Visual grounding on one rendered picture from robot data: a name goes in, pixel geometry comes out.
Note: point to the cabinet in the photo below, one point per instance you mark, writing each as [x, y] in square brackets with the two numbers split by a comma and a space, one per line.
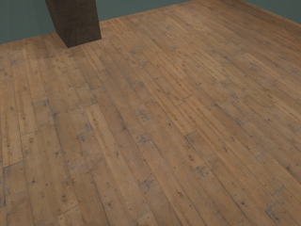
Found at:
[76, 22]

